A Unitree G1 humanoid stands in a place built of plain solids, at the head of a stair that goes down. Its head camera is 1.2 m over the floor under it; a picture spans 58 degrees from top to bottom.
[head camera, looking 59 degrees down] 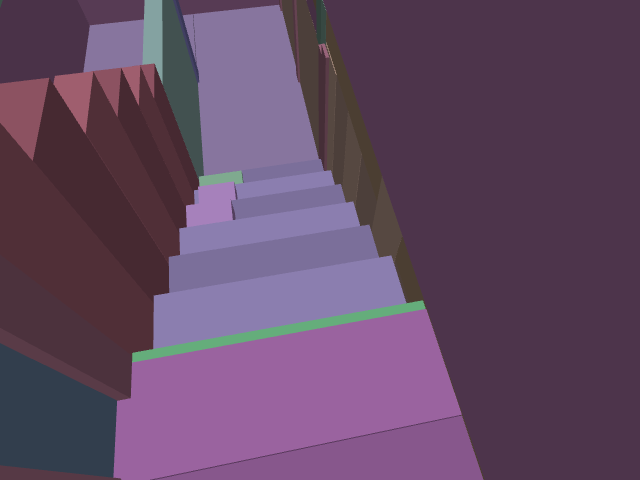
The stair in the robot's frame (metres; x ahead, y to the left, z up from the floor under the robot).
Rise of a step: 0.18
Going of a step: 0.26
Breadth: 0.85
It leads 11 degrees to the left of straight ahead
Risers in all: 7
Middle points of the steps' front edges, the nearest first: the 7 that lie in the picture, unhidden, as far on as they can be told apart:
0.43 0.11 0.00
0.69 0.16 -0.18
0.94 0.20 -0.35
1.19 0.25 -0.53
1.44 0.30 -0.71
1.69 0.35 -0.89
1.94 0.40 -1.07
